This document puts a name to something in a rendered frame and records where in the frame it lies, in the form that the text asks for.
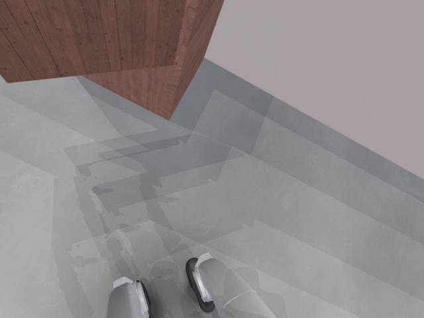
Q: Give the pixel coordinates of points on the robot right foot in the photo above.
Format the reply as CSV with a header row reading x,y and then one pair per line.
x,y
189,267

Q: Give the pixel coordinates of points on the robot left foot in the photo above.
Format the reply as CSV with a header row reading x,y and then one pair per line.
x,y
147,299

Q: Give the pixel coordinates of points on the cupboard door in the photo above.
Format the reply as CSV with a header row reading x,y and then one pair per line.
x,y
45,39

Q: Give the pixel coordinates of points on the robot foot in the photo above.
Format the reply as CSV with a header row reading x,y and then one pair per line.
x,y
189,267
147,299

